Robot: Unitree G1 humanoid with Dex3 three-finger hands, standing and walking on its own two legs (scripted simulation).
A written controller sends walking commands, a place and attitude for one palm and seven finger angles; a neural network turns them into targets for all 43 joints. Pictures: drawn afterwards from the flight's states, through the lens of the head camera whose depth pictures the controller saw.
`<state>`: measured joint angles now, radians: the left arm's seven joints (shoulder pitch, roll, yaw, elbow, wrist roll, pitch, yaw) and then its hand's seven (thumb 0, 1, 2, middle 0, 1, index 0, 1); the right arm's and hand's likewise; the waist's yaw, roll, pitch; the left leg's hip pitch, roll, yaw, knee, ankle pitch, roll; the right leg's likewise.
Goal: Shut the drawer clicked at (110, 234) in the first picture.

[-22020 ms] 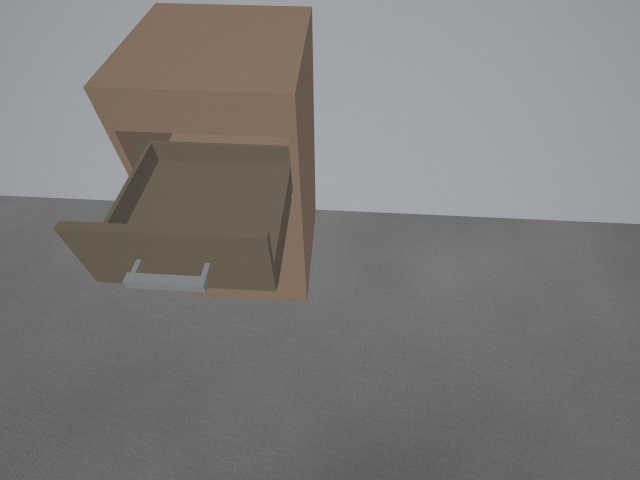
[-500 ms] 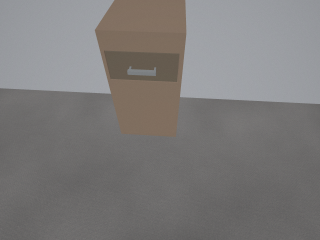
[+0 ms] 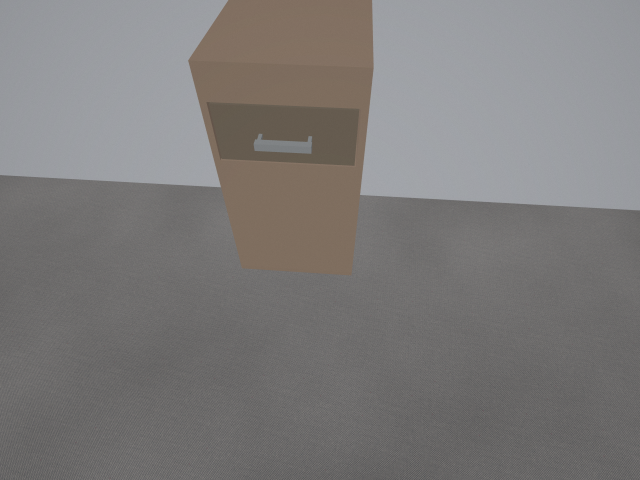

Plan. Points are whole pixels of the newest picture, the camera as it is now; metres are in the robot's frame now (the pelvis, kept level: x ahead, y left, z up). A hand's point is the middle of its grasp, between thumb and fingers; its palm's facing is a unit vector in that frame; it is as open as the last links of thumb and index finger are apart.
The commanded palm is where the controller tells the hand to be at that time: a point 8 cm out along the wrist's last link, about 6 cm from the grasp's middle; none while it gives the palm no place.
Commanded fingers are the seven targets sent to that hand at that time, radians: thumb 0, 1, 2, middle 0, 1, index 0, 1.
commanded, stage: look to check the result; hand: left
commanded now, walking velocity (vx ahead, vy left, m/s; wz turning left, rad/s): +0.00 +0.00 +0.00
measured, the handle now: (284, 142) +0.93 +0.15 -0.14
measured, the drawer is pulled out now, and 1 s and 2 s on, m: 0.00 0.00 0.00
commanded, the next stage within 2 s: stand and wait in 0.10 s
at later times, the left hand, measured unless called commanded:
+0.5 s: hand out of the picture +0.03 +0.18 -0.17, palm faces +0.03 -0.98 -0.21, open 7.4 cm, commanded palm none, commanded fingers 0.00 0.90 0.90 -0.20 -0.30 -0.20 -0.30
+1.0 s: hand out of the picture +0.04 +0.18 -0.17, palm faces +0.02 -0.97 -0.23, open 7.4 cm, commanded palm none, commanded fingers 0.00 0.90 0.90 -0.20 -0.30 -0.20 -0.30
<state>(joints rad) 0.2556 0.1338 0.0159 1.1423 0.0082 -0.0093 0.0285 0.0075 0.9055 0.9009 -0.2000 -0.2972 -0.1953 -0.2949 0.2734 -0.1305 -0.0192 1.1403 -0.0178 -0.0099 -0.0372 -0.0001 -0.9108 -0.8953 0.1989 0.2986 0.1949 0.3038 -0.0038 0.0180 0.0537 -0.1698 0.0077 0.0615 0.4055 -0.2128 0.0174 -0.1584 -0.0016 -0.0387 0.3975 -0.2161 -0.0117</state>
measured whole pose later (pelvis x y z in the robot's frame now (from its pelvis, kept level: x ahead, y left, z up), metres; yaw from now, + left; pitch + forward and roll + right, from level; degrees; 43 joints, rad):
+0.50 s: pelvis +0.01 -0.01 +0.00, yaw +0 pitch -1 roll +0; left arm 0.22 0.16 0.02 1.14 0.01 -0.01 0.02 0.01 0.91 0.90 -0.20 -0.30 -0.20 -0.29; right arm 0.25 -0.17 -0.02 1.15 -0.02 -0.01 -0.04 0.00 -0.91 -0.90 0.20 0.30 0.20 0.30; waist -0.01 0.02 0.06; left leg -0.14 0.01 0.06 0.38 -0.21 0.01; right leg -0.13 0.00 -0.04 0.37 -0.22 -0.02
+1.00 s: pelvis +0.01 -0.01 +0.00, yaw +0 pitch -1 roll +0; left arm 0.21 0.19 0.02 1.15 0.01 -0.02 0.02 0.01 0.90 0.90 -0.20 -0.30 -0.20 -0.30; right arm 0.22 -0.19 -0.02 1.15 -0.02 -0.01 -0.03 0.00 -0.91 -0.90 0.20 0.30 0.20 0.30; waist 0.00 0.02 0.05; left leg -0.13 0.02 0.06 0.36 -0.21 0.00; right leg -0.11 0.01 -0.04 0.35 -0.21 -0.02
